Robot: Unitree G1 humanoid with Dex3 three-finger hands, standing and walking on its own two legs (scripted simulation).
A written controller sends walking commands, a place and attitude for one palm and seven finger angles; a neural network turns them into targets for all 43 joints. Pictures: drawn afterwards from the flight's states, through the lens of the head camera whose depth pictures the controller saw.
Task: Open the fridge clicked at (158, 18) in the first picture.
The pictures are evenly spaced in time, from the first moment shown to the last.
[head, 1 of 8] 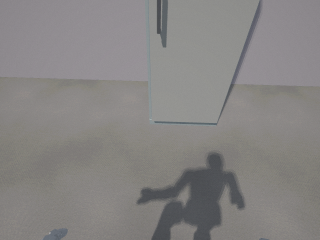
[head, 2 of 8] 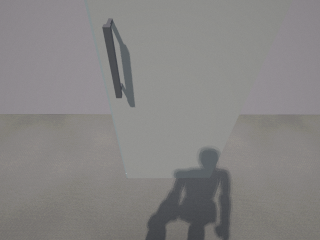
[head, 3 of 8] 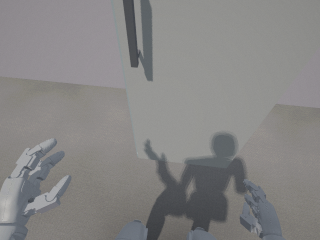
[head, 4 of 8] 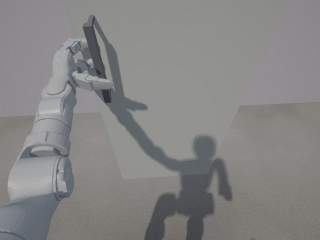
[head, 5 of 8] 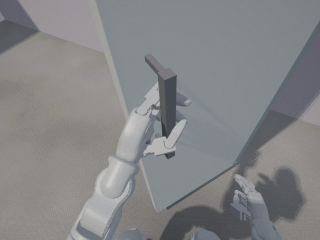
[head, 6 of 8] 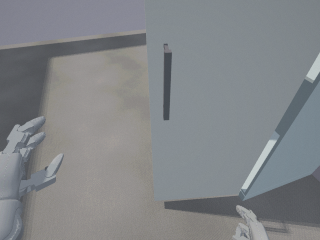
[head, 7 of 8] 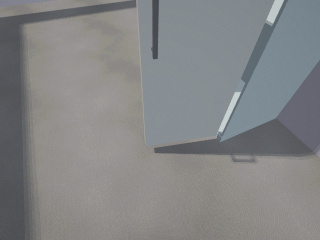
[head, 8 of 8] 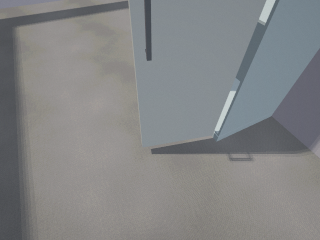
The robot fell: no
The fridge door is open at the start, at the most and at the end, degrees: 0 92 75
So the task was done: yes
